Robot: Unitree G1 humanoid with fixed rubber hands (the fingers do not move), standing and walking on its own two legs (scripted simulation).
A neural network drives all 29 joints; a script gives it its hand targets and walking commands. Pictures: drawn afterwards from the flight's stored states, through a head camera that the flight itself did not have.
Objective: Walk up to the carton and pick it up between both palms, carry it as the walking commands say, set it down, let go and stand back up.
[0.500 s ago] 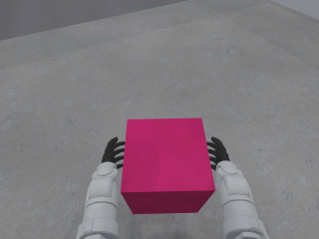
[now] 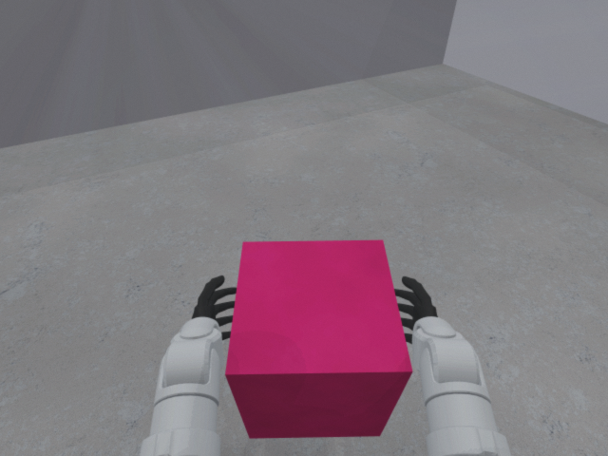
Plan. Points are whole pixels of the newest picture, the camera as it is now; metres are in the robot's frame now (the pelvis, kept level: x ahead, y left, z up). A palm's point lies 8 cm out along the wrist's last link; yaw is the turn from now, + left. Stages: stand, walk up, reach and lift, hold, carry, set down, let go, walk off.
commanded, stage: reach and lift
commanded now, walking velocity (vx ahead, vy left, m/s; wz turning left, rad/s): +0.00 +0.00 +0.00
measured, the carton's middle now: (313, 342) +0.32 +0.01 -0.02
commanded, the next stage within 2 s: hold in 1.10 s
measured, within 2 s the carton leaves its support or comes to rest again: neither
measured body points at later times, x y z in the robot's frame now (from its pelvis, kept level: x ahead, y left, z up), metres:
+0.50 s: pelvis -0.01 +0.00 +0.00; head -0.05 +0.00 +0.45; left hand +0.30 +0.16 +0.05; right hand +0.31 -0.15 +0.04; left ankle +0.01 +0.13 -0.74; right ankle +0.01 -0.12 -0.74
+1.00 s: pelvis +0.00 +0.00 +0.00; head -0.05 +0.00 +0.45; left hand +0.30 +0.16 +0.04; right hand +0.30 -0.15 +0.04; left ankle +0.01 +0.13 -0.74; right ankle +0.01 -0.12 -0.74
